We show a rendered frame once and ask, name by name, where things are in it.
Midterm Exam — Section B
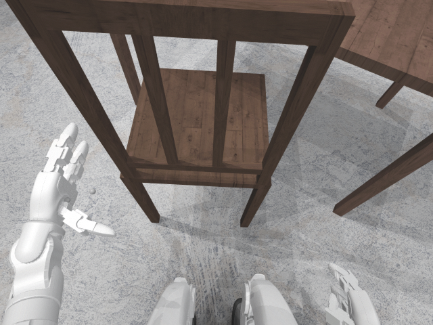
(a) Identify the chair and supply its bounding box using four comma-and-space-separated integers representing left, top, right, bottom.
5, 0, 356, 228

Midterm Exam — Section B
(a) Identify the robot right hand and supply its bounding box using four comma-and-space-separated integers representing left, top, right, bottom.
325, 263, 380, 325

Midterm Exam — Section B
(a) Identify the right robot shin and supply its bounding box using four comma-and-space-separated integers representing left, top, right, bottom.
240, 274, 265, 325

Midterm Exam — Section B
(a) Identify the robot left thigh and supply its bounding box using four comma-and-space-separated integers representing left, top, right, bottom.
146, 282, 196, 325

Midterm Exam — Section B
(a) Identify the robot left hand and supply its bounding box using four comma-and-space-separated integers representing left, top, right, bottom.
29, 123, 116, 237

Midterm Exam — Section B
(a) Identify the robot left forearm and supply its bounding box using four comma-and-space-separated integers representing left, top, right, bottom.
2, 220, 66, 325

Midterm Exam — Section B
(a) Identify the table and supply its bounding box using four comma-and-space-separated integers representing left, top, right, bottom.
110, 0, 433, 216

